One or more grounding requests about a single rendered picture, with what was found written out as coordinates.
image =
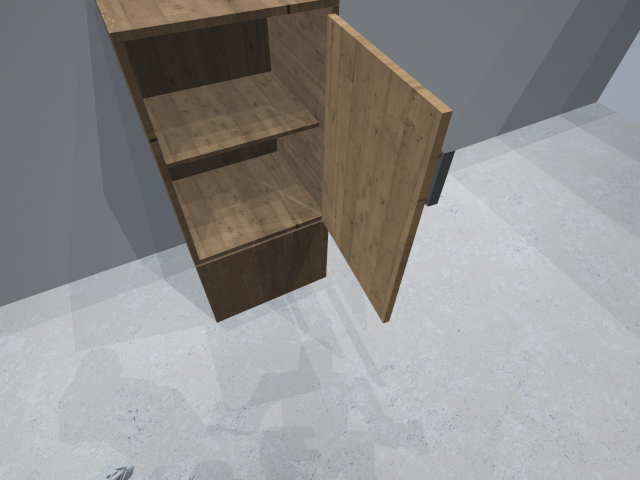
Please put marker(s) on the handle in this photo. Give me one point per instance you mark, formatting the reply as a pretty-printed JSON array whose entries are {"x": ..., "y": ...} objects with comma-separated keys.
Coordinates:
[{"x": 440, "y": 174}]

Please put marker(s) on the cupboard door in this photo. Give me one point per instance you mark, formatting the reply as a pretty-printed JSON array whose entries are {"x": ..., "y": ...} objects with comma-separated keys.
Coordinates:
[{"x": 383, "y": 134}]

